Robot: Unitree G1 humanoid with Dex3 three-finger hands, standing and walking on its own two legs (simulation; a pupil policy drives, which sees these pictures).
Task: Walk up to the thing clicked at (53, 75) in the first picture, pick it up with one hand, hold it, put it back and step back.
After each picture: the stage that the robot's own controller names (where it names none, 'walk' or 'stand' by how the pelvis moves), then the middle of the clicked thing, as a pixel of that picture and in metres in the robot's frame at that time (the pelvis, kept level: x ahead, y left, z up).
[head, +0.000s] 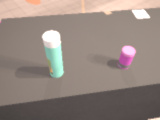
stand; (54, 56) +0.54 +0.14 -0.05
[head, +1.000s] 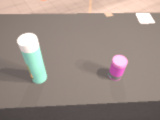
rise first; (34, 61) +0.48 +0.23 -0.03
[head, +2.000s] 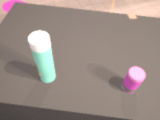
stand; (44, 60) +0.46 +0.17 -0.02
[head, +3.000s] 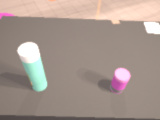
stand; (34, 69) +0.45 +0.21 -0.05
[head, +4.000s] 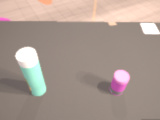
stand; (33, 74) +0.43 +0.21 -0.05
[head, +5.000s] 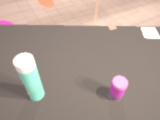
stand; (31, 79) +0.42 +0.22 -0.05
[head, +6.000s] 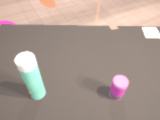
stand; (32, 78) +0.42 +0.22 -0.05
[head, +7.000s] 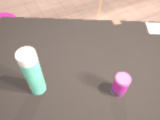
rise first; (33, 73) +0.43 +0.21 -0.05
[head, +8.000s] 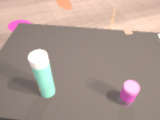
rise first; (43, 76) +0.43 +0.19 -0.05
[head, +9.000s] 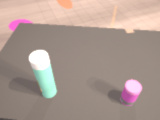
go down; (44, 76) +0.43 +0.19 -0.05
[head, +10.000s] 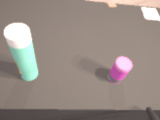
go down; (24, 56) +0.46 +0.17 +0.00
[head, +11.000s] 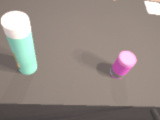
go down; (23, 48) +0.46 +0.18 +0.02
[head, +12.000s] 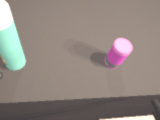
close in; (6, 41) +0.46 +0.19 +0.05
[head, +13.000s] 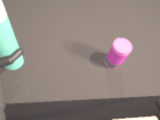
close; (2, 39) +0.47 +0.20 +0.06
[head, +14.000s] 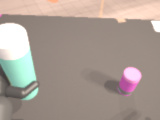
lift; (19, 69) +0.32 +0.17 +0.15
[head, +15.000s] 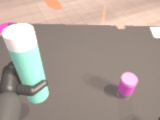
hold; (30, 68) +0.33 +0.16 +0.14
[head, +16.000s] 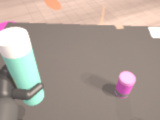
hold; (24, 72) +0.32 +0.17 +0.14
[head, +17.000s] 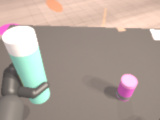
crouch; (31, 70) +0.32 +0.15 +0.15
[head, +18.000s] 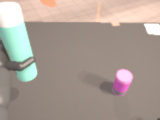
crouch; (18, 46) +0.41 +0.19 +0.16
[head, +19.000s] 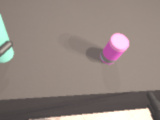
lower; out of the picture +0.49 +0.21 +0.05
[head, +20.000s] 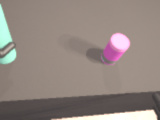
lower; out of the picture +0.49 +0.20 +0.06
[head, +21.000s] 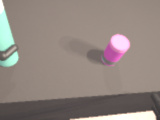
lower; out of the picture +0.48 +0.19 +0.06
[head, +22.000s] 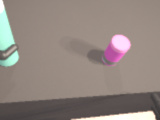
lower; out of the picture +0.48 +0.19 +0.06
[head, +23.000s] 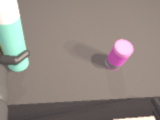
loosen; (11, 39) +0.47 +0.17 +0.06
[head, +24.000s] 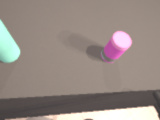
rise; out of the picture +0.47 +0.20 +0.06
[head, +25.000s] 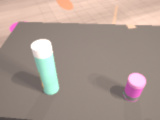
sink last; (46, 69) +0.45 +0.17 +0.00
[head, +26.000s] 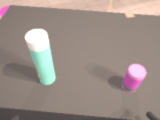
stand; (42, 60) +0.45 +0.17 +0.01
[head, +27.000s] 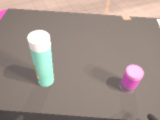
stand; (42, 61) +0.45 +0.17 +0.02
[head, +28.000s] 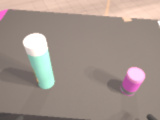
stand; (41, 64) +0.44 +0.17 +0.02
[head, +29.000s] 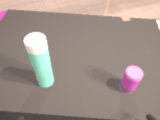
stand; (41, 63) +0.45 +0.17 +0.01
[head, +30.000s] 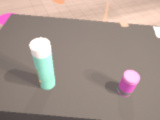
stand; (44, 66) +0.45 +0.17 -0.02
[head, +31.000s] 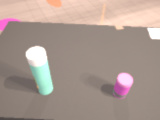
walk; (41, 73) +0.45 +0.19 -0.05
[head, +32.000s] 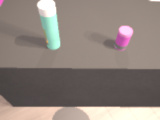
walk; (50, 27) +0.64 +0.17 -0.04
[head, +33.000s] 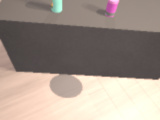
walk; out of the picture +0.98 +0.15 -0.04
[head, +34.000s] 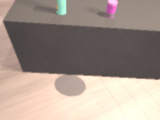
stand; out of the picture +1.07 +0.16 -0.04
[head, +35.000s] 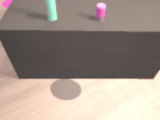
stand; (50, 2) +1.07 +0.22 -0.06
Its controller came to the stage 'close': yes
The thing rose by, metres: 0.21
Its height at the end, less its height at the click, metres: +0.00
